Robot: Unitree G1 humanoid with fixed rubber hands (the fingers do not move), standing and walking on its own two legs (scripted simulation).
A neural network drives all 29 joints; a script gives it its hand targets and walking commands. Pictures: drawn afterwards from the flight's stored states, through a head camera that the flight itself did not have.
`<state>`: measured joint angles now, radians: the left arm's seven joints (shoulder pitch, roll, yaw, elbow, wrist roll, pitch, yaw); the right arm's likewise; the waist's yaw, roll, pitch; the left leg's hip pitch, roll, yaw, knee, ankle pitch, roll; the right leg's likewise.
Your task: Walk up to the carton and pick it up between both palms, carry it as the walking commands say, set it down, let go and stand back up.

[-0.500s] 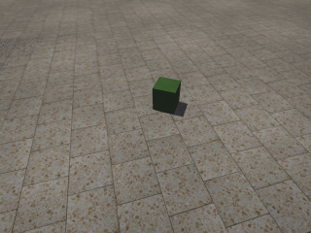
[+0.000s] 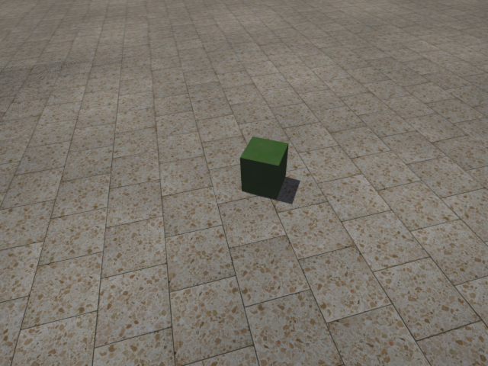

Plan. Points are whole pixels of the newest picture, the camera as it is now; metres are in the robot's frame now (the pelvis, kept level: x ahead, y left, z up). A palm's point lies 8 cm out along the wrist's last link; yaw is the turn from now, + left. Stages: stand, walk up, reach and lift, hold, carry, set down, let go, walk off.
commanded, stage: walk up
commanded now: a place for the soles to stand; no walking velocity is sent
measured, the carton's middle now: (264, 167) +1.31 -0.02 -0.64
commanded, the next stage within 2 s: none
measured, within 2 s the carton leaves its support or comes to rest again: neither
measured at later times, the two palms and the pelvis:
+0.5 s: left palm (91, 329) +0.23 +0.32 -0.09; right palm (430, 325) +0.26 -0.30 -0.09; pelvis +0.16 -0.01 -0.01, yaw +0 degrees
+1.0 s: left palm (117, 254) +0.40 +0.32 -0.09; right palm (400, 246) +0.42 -0.30 -0.08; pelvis +0.31 +0.00 +0.00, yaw +0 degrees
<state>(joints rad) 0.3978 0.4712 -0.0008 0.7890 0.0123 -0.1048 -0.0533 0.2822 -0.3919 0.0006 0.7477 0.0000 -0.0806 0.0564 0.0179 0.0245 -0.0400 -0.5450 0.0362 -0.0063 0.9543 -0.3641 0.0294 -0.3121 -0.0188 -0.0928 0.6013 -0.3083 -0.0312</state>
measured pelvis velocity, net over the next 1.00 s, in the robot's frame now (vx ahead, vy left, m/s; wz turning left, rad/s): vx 0.31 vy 0.00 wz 0.01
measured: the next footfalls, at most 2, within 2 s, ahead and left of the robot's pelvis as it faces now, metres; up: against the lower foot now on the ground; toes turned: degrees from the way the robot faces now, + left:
left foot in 0.14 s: +0.22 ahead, +0.14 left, +0.00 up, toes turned +3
right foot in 0.46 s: +0.24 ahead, -0.11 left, +0.00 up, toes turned -6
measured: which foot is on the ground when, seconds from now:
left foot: up 0.00-0.12, down 0.14-0.48, up 0.50-0.76, down 0.78-1.00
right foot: down 0.00-0.16, up 0.18-0.44, down 0.46-0.80, up 0.82-1.00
